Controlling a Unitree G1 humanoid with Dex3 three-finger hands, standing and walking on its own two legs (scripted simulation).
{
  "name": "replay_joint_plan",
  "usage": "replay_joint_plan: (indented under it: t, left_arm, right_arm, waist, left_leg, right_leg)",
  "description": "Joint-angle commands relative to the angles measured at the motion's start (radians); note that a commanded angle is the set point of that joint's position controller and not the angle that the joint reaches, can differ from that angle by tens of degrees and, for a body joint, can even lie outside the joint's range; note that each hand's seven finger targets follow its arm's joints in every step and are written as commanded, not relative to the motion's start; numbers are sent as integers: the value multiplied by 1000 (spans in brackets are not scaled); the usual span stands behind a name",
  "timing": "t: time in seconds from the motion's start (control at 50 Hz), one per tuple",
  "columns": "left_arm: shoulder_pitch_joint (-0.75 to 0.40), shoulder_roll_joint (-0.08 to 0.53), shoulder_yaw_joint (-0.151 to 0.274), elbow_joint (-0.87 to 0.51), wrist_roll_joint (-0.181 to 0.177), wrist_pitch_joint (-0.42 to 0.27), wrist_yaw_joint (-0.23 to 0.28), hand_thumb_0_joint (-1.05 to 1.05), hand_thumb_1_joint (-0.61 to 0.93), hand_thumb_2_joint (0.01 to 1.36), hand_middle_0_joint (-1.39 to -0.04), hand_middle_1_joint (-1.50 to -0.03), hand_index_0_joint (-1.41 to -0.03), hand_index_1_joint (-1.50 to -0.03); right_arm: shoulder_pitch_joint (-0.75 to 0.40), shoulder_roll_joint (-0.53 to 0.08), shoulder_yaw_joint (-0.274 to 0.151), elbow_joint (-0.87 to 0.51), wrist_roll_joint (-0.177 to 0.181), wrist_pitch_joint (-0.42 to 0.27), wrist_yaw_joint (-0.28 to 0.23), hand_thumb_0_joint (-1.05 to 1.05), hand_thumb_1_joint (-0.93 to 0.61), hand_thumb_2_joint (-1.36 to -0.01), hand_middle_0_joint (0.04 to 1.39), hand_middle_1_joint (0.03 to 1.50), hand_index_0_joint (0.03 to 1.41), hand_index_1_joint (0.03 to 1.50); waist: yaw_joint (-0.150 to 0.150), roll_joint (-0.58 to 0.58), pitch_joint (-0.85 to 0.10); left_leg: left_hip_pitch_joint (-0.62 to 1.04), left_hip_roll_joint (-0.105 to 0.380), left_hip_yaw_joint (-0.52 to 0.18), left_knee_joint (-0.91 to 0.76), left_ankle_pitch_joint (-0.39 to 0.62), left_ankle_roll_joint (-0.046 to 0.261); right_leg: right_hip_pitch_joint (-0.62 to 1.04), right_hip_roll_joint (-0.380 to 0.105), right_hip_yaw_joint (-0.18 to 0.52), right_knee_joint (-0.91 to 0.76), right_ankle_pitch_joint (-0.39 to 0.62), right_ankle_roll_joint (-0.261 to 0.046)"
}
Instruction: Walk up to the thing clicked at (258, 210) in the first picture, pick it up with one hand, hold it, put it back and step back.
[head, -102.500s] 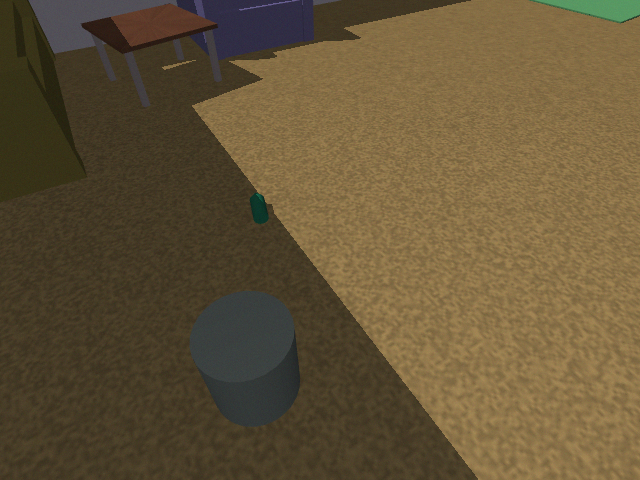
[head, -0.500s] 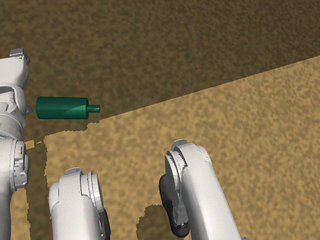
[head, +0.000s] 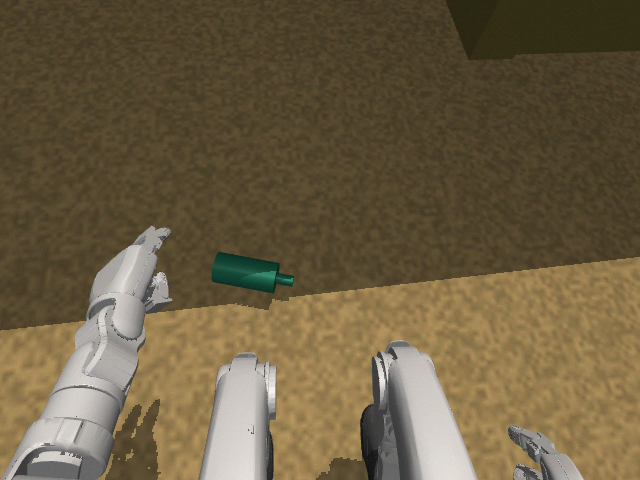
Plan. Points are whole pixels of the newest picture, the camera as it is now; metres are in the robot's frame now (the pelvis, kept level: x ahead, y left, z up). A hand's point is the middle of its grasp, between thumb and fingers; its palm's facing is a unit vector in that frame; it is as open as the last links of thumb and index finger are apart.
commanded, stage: home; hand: left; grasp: from above
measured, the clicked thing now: (254, 274) +0.53 +0.13 -0.45
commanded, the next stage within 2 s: none
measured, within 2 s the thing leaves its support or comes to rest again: neither
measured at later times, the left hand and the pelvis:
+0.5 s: hand (141, 350) +0.28 +0.17 +0.09, palm faces +0.06 -0.97 -0.25, open 7.4 cm; pelvis +0.05 -0.02 +0.18, yaw +3 degrees
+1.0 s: hand (40, 401) +0.24 +0.18 +0.19, palm faces +0.12 -0.97 -0.20, open 7.4 cm; pelvis +0.09 -0.01 +0.23, yaw +4 degrees
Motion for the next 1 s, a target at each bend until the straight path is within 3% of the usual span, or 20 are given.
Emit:
replay_joint_plan:
  t: [0.0,0.04,0.06,0.1,0.14,0.18,0.22,0.26,0.28,0.3,0.36,0.44,0.54,0.68,0.8,0.92,0.98]
  left_arm:
    - [-182,67,-1,-260,-124,4,36,0,900,899,-200,-298,-200,-298]
    - [-134,50,4,-302,-179,15,45,0,900,900,-200,-298,-200,-298]
    - [-65,42,13,-271,-202,26,50,0,900,899,-200,-298,-200,-298]
    - [-40,48,30,-356,-251,35,63,0,900,899,-200,-298,-200,-298]
    - [71,21,34,-354,-301,57,70,0,900,899,-200,-298,-200,-298]
    - [112,23,61,-411,-356,72,75,0,900,899,-200,-298,-200,-298]
    - [175,3,62,-451,-410,88,72,0,900,899,-200,-298,-200,-298]
    - [243,5,92,-482,-447,103,73,0,900,899,-200,-298,-200,-299]
    - [284,-25,70,-504,-461,110,68,0,900,900,-200,-299,-200,-299]
    - [320,-20,96,-530,-479,121,69,0,900,900,-200,-299,-200,-299]
    - [410,-61,94,-595,-520,153,60,0,900,900,-200,-299,-200,-299]
    - [549,-89,114,-666,-578,195,43,0,900,900,-200,-300,-200,-300]
    - [703,-111,122,-769,-605,231,24,0,900,900,-200,-300,-200,-300]
    - [888,-125,107,-907,-603,266,-2,0,900,900,-200,-301,-200,-300]
    - [923,-119,107,-959,-598,275,-32,0,900,900,-200,-301,-200,-300]
    - [894,-113,104,-954,-586,271,-48,0,900,900,-200,-300,-200,-300]
    - [910,-108,112,-958,-583,266,-45,0,900,900,-200,-300,-200,-300]
  right_arm:
    - [68,-157,-46,-72,20,-75,-44,0,-899,-900,200,300,200,300]
    - [38,-147,-35,-77,26,-98,-59,0,-899,-900,200,300,200,300]
    - [28,-141,-32,-75,31,-108,-66,0,-899,-900,200,300,200,300]
    - [6,-126,-23,-87,35,-126,-80,0,-899,-900,200,300,200,300]
    - [-6,-113,-11,-97,42,-139,-92,0,-899,-900,200,300,200,300]
    - [-20,-100,-7,-111,43,-150,-104,0,-899,-900,200,300,200,300]
    - [-36,-86,1,-129,46,-162,-114,0,-899,-900,200,300,200,300]
    - [-33,-78,3,-138,46,-173,-125,0,-899,-900,200,300,200,300]
    - [-34,-67,8,-144,46,-178,-130,0,-900,-900,200,300,200,300]
    - [-25,-65,9,-153,47,-182,-137,0,-900,-900,200,300,200,300]
    - [-9,-51,20,-160,51,-195,-159,0,-900,-900,200,300,200,300]
    - [20,-42,33,-178,55,-214,-190,0,-901,-900,200,299,200,299]
    - [57,-39,34,-199,46,-240,-216,0,-901,-899,200,299,200,299]
    - [78,-31,30,-238,33,-277,-239,0,-901,-899,199,299,200,299]
    - [68,-41,20,-252,24,-306,-244,0,-901,-899,199,299,199,299]
    - [73,-52,13,-243,16,-330,-241,0,-901,-899,200,299,200,299]
    - [71,-50,14,-241,14,-332,-237,0,-901,-899,200,299,200,299]
  waist:
    - [-47,152,-448]
    - [-40,135,-412]
    - [-34,120,-381]
    - [-25,121,-392]
    - [-24,78,-345]
    - [-17,68,-346]
    - [-14,51,-325]
    - [3,30,-338]
    - [-11,34,-321]
    - [1,28,-324]
    - [-5,23,-307]
    - [10,10,-248]
    - [26,31,-174]
    - [35,12,-87]
    - [39,-8,-12]
    - [29,10,-25]
    - [45,16,-38]
  left_leg:
    - [539,22,-40,-457,-40,5]
    - [571,21,-46,-511,-75,7]
    - [592,22,-39,-530,-65,5]
    - [632,17,-20,-557,-46,9]
    - [655,15,-11,-601,-15,13]
    - [697,13,4,-637,-2,18]
    - [726,14,14,-674,7,20]
    - [774,14,23,-704,56,23]
    - [784,13,31,-718,75,25]
    - [815,13,31,-744,88,26]
    - [884,16,39,-801,149,24]
    - [983,19,35,-884,231,20]
    - [1117,26,34,-988,321,11]
    - [1201,22,46,-1057,402,13]
    - [1214,25,42,-1103,365,15]
    - [1244,26,41,-1099,415,7]
    - [1249,24,42,-1094,434,6]
  right_leg:
    - [334,33,-41,-279,23,-70]
    - [381,32,-37,-331,5,-66]
    - [404,33,-33,-356,2,-67]
    - [480,34,-17,-417,4,-67]
    - [550,32,-10,-475,13,-62]
    - [631,31,5,-543,14,-60]
    - [707,33,17,-602,11,-57]
    - [790,32,23,-649,46,-54]
    - [813,33,22,-672,64,-53]
    - [858,33,25,-704,76,-53]
    - [954,35,24,-772,129,-51]
    - [1052,38,15,-856,201,-49]
    - [1143,42,-2,-941,275,-46]
    - [1228,49,-15,-1029,338,-45]
    - [1222,52,-38,-1059,288,-40]
    - [1228,49,-38,-1039,327,-42]
    - [1247,48,-37,-1035,346,-40]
